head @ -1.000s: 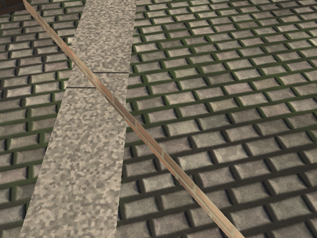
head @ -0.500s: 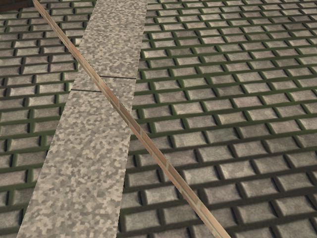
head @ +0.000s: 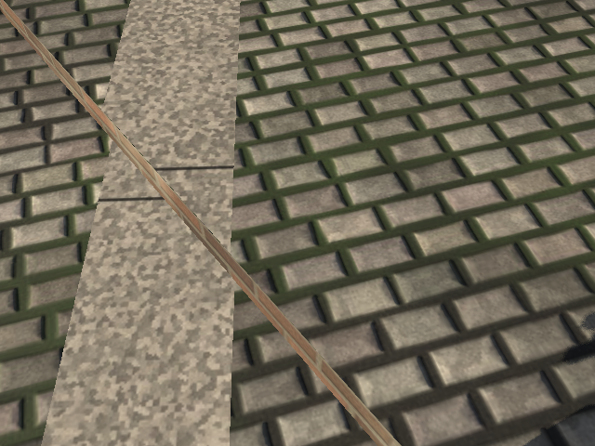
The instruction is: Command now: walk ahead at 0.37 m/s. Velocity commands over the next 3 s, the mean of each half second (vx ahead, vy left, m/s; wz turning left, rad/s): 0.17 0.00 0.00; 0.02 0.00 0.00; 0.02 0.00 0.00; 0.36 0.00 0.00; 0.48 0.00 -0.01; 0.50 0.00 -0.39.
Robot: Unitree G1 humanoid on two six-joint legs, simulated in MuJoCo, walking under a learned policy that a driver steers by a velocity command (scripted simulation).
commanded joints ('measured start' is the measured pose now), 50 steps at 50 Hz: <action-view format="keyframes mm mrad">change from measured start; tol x16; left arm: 1 208 87 31 31 5 -30 22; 4 484 259 77 101 42 -44 34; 7 259 104 36 66 -15 -27 31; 50 394 23 -26 245 -13 38 74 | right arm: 1 4 -159 -31 -21 -5 -4 -12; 4 211 -5 0 -24 72 13 -9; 8 -61 -99 -38 -69 -16 36 -6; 20 -154 -55 -6 -54 -4 122 -17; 50 -96 -44 13 17 7 80 -26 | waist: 1 124 87 -33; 4 118 -216 -389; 5 124 -37 -397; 8 59 -4 -95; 50 56 20 26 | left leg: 1 -67 247 -54 283 1121 83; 3 -309 158 -14 733 663 36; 4 -600 -23 4 1152 -266 -6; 23 -225 183 -139 191 254 -29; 26 -435 191 -176 140 176 -21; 50 -323 169 -147 118 294 -7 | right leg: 1 246 91 -30 -65 -11 -45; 3 668 -116 145 -100 343 -91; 4 934 -450 568 -102 749 -312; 9 400 -235 228 -307 597 -168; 14 302 -177 97 -299 669 -129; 23 180 -125 181 -319 -242 -8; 28 424 -61 128 -276 -80 26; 50 423 -77 124 -275 -44 48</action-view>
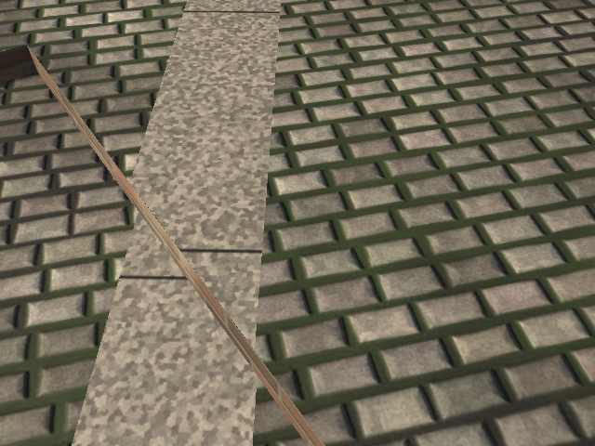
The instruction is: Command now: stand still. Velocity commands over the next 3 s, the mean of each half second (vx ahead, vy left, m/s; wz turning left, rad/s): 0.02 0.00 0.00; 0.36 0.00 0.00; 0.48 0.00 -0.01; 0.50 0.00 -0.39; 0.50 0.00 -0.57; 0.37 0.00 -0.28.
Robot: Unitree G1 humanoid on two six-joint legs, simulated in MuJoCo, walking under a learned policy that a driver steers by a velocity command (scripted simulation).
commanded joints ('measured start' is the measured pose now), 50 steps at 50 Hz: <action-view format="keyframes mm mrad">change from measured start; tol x16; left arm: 1 85 62 6 3 0 -2 3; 30 64 18 11 -73 32 -28 -31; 35 446 149 63 17 18 -60 -19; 50 293 110 24 -62 16 -92 -19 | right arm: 1 77 -69 -9 -5 0 -2 -2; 29 198 -149 -62 -3 -2 16 12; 50 -359 -65 -46 -278 -6 -14 74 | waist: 1 0 9 54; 29 -44 142 189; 33 86 63 155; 35 159 -271 129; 39 21 -39 157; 50 31 -131 121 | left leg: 1 -44 120 -111 -71 157 20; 20 -54 113 -112 -82 112 25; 28 -96 240 -374 -221 -625 176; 33 -323 184 -254 -130 -442 155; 35 -603 -32 32 346 -269 61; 38 -671 61 -32 682 -179 72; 44 -662 72 35 660 31 18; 50 -472 20 109 295 140 48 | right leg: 1 -17 -108 107 -60 110 -10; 20 -27 -111 109 -63 87 -7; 25 -141 -24 55 42 -356 -40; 28 -290 11 -11 221 -279 -43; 33 84 8 3 38 -159 -79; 36 250 -393 625 -271 -451 -204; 50 116 -193 72 -197 666 -117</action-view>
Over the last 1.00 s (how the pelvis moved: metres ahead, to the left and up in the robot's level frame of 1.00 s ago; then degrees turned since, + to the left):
0.18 0.02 0.01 0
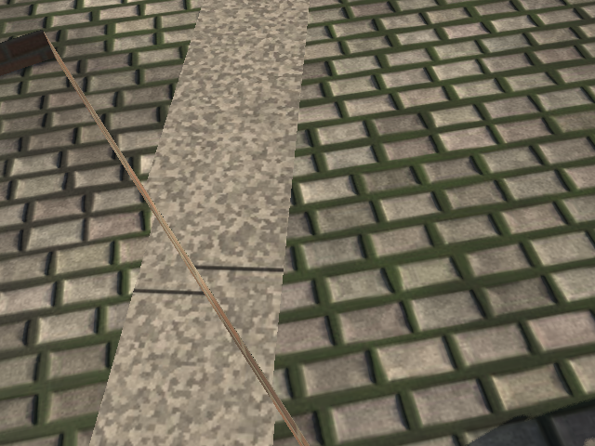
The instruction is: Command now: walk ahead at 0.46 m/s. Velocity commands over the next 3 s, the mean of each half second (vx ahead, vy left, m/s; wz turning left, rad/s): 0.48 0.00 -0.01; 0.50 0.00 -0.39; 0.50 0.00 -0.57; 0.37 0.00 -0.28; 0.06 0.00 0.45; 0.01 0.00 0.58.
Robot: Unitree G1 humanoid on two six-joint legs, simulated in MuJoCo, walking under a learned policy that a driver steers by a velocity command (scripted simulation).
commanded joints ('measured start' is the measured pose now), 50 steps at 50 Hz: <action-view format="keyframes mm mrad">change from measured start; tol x32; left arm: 1 27 146 18 -35 -1 -15 5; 23 -614 4 -65 -458 9 73 -10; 50 -93 277 67 -254 -25 8 -1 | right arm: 1 -88 -22 5 -83 8 -7 -8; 6 422 -142 -53 70 -17 -39 -41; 28 617 -97 43 182 21 -62 -85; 50 -54 -71 48 -378 -5 -38 -1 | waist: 1 -30 -169 92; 8 -142 179 -316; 21 1 -44 94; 50 22 -90 -69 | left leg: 1 107 -59 64 -150 48 35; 5 529 -111 42 -305 92 100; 7 892 297 -481 -366 131 166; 10 645 264 -544 -604 -418 225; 21 200 111 -249 -627 -369 56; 33 784 240 30 -153 1645 69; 34 611 217 53 119 1498 53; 36 -52 -128 -121 852 -75 0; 50 -59 -59 -18 -66 111 -62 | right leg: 1 -109 -221 58 12 883 -98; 5 -86 -198 23 489 1071 -72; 7 -544 12 -21 1121 -137 -38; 18 -1395 -51 89 2066 -31 -125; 32 -771 90 -223 983 -296 -168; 34 -416 41 79 764 -290 -270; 36 -210 -244 1116 81 -291 -425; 44 -607 -25 302 67 261 -220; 50 -119 -51 286 61 787 -150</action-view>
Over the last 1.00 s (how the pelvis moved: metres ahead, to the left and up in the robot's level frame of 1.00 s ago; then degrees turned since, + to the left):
0.16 -0.01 -0.01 0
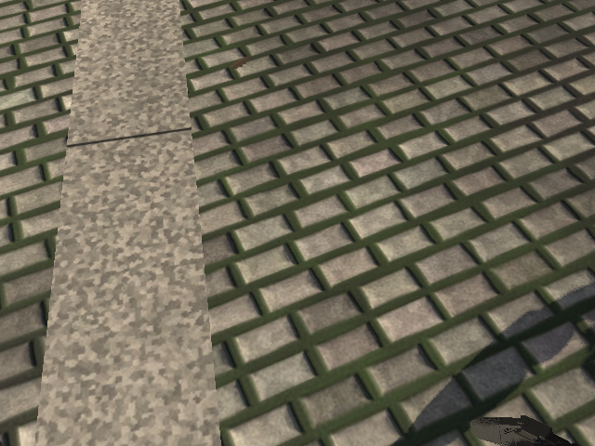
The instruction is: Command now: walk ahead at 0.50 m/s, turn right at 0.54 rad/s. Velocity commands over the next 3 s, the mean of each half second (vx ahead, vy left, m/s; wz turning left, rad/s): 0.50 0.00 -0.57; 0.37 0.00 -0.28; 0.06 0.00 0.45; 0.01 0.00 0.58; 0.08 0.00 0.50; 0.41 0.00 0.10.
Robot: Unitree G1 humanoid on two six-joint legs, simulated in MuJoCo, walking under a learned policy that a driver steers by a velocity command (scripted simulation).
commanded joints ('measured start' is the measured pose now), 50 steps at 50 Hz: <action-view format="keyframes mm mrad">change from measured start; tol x32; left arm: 1 85 157 45 -66 -8 -3 12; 29 -474 50 2 -401 32 56 -94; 35 -40 156 62 -292 60 44 -48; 50 -156 94 9 -221 5 8 12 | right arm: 1 -114 -71 -13 -82 10 -12 10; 8 403 -280 -87 22 -18 -30 -60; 50 231 -95 -63 111 11 67 -10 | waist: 1 39 -93 -23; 7 -198 -95 -207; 9 -79 335 -413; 12 -72 -42 -97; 30 -121 69 102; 37 67 -160 -376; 50 -73 -108 -16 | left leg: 1 74 -83 86 -201 77 -6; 7 793 -23 -37 -428 54 88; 9 1127 403 -739 -489 28 276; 14 659 203 -251 -650 -3 170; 28 783 178 158 -719 246 102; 33 917 204 250 -403 865 77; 35 686 174 269 50 611 44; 36 268 41 254 392 -279 -2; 37 124 -82 80 618 -466 -29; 50 298 -21 33 24 -60 -14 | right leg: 1 152 -187 159 -77 813 -46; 6 106 -199 187 267 1049 17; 9 -465 14 29 1008 -217 57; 10 -528 -78 49 1067 -104 59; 34 -210 -24 -216 208 69 -53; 37 428 -545 697 15 427 -289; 39 202 -483 311 44 914 -216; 50 -58 -319 -161 -68 919 -20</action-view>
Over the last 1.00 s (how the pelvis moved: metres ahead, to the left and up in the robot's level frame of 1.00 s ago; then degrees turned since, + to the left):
0.58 0.01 0.12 -14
